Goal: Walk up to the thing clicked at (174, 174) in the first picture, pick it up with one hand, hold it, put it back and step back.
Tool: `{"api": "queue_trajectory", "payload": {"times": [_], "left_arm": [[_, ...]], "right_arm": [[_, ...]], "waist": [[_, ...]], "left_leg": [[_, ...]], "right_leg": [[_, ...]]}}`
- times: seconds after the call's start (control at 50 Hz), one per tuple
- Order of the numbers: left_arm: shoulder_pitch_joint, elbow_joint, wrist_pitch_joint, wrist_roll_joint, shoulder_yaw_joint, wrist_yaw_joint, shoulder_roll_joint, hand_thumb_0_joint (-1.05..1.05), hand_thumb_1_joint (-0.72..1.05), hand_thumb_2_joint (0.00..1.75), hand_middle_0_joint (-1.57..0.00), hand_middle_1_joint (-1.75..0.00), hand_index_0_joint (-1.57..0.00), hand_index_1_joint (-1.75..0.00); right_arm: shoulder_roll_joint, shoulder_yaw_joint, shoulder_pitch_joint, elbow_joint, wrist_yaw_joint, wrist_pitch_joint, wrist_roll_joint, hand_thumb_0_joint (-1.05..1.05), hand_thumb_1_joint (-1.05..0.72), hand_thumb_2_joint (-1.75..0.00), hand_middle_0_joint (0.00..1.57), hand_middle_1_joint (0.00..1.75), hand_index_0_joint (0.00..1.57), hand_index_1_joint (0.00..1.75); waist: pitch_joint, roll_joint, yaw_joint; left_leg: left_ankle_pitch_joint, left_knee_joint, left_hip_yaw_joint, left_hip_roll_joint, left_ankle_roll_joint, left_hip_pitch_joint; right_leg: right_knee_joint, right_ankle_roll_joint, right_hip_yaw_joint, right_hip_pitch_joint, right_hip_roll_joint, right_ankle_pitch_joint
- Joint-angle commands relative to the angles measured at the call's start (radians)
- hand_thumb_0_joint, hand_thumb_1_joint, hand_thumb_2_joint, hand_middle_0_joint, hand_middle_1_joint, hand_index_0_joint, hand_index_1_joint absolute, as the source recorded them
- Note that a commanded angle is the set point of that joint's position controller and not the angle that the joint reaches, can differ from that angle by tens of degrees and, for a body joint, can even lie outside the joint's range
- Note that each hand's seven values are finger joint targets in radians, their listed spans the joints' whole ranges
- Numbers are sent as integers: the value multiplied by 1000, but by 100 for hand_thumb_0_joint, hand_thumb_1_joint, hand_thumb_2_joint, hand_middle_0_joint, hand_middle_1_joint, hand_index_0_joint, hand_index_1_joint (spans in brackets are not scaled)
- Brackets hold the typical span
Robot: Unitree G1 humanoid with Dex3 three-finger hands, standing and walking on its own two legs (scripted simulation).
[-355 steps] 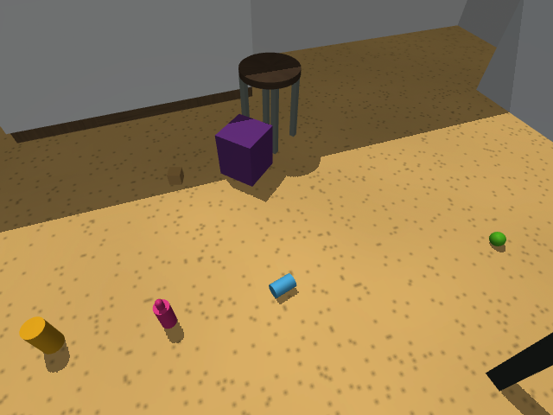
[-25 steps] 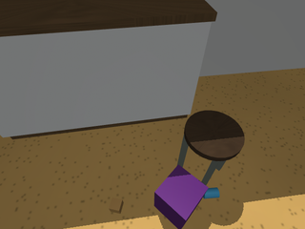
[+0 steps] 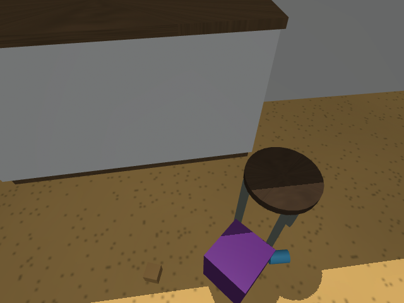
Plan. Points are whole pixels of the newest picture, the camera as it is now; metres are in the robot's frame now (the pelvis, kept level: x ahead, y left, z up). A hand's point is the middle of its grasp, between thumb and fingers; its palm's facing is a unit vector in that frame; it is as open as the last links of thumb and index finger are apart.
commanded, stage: stand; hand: left
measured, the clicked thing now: (153, 273) +0.39 +0.23 -0.75
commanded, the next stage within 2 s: walk up in 0.48 s
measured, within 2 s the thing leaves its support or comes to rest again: neither
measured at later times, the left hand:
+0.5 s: hand out of the picture +0.08 +0.26 -0.16, palm faces -0.02 -0.94 -0.35, open 7.4 cm
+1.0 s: hand out of the picture +0.05 +0.31 -0.19, palm faces -0.03 -0.94 -0.35, open 7.4 cm
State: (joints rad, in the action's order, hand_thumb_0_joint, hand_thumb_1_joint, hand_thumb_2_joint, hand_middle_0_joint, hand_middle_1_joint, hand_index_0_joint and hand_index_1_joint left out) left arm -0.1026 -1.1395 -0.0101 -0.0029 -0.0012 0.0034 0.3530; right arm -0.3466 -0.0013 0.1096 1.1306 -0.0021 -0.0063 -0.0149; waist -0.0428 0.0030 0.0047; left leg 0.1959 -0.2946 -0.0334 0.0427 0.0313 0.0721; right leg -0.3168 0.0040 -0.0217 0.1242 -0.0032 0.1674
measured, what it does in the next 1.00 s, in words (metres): walks backwards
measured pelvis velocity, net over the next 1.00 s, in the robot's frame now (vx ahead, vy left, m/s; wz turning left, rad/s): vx -0.09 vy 0.05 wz -0.01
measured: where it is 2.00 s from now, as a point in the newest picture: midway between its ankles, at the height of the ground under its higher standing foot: outside the picture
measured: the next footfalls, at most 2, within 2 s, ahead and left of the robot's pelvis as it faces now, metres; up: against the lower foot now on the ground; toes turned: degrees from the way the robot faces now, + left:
right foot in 1.26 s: -0.15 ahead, -0.10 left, +0.00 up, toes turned -1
left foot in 1.64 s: -0.26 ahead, +0.13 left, +0.00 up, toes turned +0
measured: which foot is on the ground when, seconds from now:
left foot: down 0.00-1.00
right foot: down 0.00-0.84, up 0.86-1.00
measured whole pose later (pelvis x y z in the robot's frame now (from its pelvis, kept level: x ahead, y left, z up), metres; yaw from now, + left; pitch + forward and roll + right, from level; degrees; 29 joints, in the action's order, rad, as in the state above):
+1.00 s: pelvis -0.09 +0.05 -0.02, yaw +0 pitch -1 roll -1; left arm -0.04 -0.90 0.08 -0.01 0.07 -0.03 0.41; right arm -0.34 -0.05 0.17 0.96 0.01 0.04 -0.04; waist -0.19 -0.06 0.02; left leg 0.32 -0.62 0.01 0.00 -0.03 0.28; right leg -1.16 0.01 0.15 0.50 0.14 0.53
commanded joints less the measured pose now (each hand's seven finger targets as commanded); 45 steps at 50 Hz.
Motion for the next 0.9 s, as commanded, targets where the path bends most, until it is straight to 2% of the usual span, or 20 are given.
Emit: {"api": "queue_trajectory", "payload": {"times": [0.0, 0.14, 0.26, 0.44, 0.46, 0.48, 0.52, 0.62, 0.64, 0.68, 0.7, 0.72, 0.74, 0.76, 0.78, 0.8, 0.82, 0.84, 0.86, 0.88], "left_arm": [[38, 61, -23, -4, 40, -13, 215, 0, 90, 90, -20, -30, -20, -30], [33, 62, -25, -5, 39, -14, 214, 0, 90, 90, -20, -30, -20, -30], [32, 59, -24, -3, 39, -14, 212, 0, 90, 90, -20, -30, -20, -30], [31, 62, -22, -4, 41, -14, 213, 0, 90, 90, -20, -30, -20, -30], [42, 89, -8, 9, 84, -21, 256, 0, 90, 90, -20, -30, -20, -30], [19, 103, -4, 14, 88, -26, 255, 0, 90, 90, -20, -30, -20, -30], [6, 120, 2, 15, 90, -29, 247, 0, 90, 90, -20, -30, -20, -30], [43, 189, 24, 7, 107, -28, 279, 0, 90, 90, -20, -30, -20, -30], [51, 202, 27, 2, 109, -29, 292, 0, 90, 90, -20, -30, -20, -30], [82, 232, 31, -15, 113, -33, 303, 0, 90, 90, -20, -30, -20, -30], [92, 251, 32, -25, 117, -31, 305, 0, 90, 90, -20, -30, -20, -30], [118, 266, 34, -29, 118, -30, 307, 0, 90, 90, -20, -30, -20, -30], [155, 289, 36, -27, 117, -31, 301, 0, 90, 90, -20, -30, -20, -30], [162, 298, 38, -29, 110, -30, 285, 0, 90, 90, -20, -30, -20, -30], [171, 312, 41, -27, 107, -32, 273, 0, 90, 90, -20, -30, -20, -30], [150, 324, 50, -19, 97, -30, 240, 0, 90, 90, -20, -30, -20, -30], [138, 339, 54, -10, 91, -34, 187, 0, 90, 90, -20, -30, -20, -30], [106, 329, 65, -14, 98, -42, 187, 0, 90, 90, -20, -30, -20, -30], [41, 317, 75, -13, 100, -43, 199, 0, 90, 90, -20, -30, -20, -30], [16, 323, 75, -14, 96, -48, 189, 0, 90, 90, -20, -30, -20, -30]], "right_arm": [[-210, -36, -24, -56, 10, -21, 3, 0, -90, -90, 20, 30, 20, 30], [-214, -37, -31, -58, 11, -22, 3, 0, -90, -90, 20, 30, 20, 30], [-211, -37, -32, -56, 10, -21, 5, 0, -90, -90, 20, 30, 20, 30], [-216, -39, -27, -59, 13, -24, 4, 0, -90, -90, 20, 30, 20, 30], [-254, -57, -52, -55, 15, -4, 5, 0, -90, -90, 20, 30, 20, 30], [-242, -58, -29, -70, 18, 1, 15, 0, -90, -90, 20, 30, 20, 30], [-240, -64, -22, -85, 18, 8, 21, 0, -90, -90, 20, 30, 20, 30], [-221, -74, -10, -131, 18, 33, 20, 0, -90, -90, 20, 30, 20, 30], [-223, -78, -12, -141, 17, 39, 19, 0, -90, -90, 20, 30, 20, 30], [-207, -87, 27, -150, 15, 53, 11, 0, -90, -90, 20, 30, 20, 30], [-208, -87, 55, -156, 10, 59, 7, 0, -90, -90, 20, 30, 20, 30], [-208, -89, 83, -161, 6, 60, 11, 0, -90, -90, 20, 30, 20, 30], [-217, -94, 115, -165, 3, 57, 16, 0, -90, -90, 20, 30, 20, 30], [-221, -99, 120, -163, 3, 51, 17, 0, -90, -90, 20, 30, 20, 30], [-226, -100, 144, -165, 5, 44, 13, 0, -90, -90, 20, 30, 20, 30], [-263, -109, 134, -177, 11, 35, -2, 0, -90, -90, 20, 30, 20, 30], [-349, -131, 103, -188, 14, 28, -16, 0, -90, -90, 20, 30, 20, 30], [-364, -138, 90, -209, 20, 21, -28, 0, -90, -90, 20, 30, 20, 30], [-327, -129, 68, -218, 23, 20, -32, 0, -90, -90, 20, 30, 20, 30], [-376, -133, 40, -249, 24, 22, -27, 0, -90, -90, 20, 30, 20, 30]], "waist": [[75, 6, 1], [90, 8, -4], [68, -7, -6], [88, 10, -4], [-44, -7, -17], [6, -10, -14], [62, -15, -13], [172, -70, -10], [163, -96, -16], [124, -189, -10], [107, -204, -2], [98, -209, 15], [104, -222, 39], [100, -196, 41], [104, -162, 57], [89, 14, 57], [62, 246, 48], [68, 195, 29], [66, 79, -11], [88, 201, 5]], "left_leg": [[-123, 37, 77, 103, -41, 6], [-184, 30, 81, 109, -41, -11], [-152, 39, 82, 103, -39, 3], [-190, 35, 78, 109, -40, -23], [-363, -58, 94, 92, -56, 65], [-438, -93, 76, 100, -59, 44], [-446, -135, 65, 91, -70, 27], [-214, -330, 35, 3, -62, 59], [-103, -396, 30, -26, -61, 71], [328, -568, 41, -75, -68, 155], [395, -619, 71, -57, -75, 158], [404, -610, 93, -46, -81, 150], [359, -579, 110, -29, -91, 132], [291, -508, 96, -28, -87, 116], [153, -367, 88, -11, -89, 122], [-136, -144, 183, 79, -102, 143], [-421, -49, 407, 211, -143, 87], [-540, -61, 472, 283, -210, 75], [-598, -114, 371, 267, -229, 89], [-591, -88, 442, 330, -261, 121]], "right_leg": [[54, 19, 108, -30, -136, -160], [39, 20, 101, -40, -137, -219], [46, 16, 99, -30, -132, -176], [33, 23, 100, -35, -135, -214], [-53, 17, 106, 39, -115, -400], [-84, 29, 89, 16, -119, -456], [-109, 45, 89, 0, -123, -492], [-115, 152, 194, 22, -226, -496], [-104, 181, 224, 53, -258, -495], [-75, 259, 299, 103, -346, -459], [-69, 269, 297, 154, -360, -405], [-88, 260, 277, 188, -352, -374], [-122, 229, 255, 215, -333, -343], [-171, 199, 228, 228, -292, -313], [-253, 145, 184, 200, -237, -265], [-406, 80, 111, 211, -116, -137], [-592, 22, 57, 350, 70, 139], [-710, 18, 154, 392, 121, 434], [-797, 22, 189, 364, 99, 439], [-850, 16, 214, 376, 124, 487]]}}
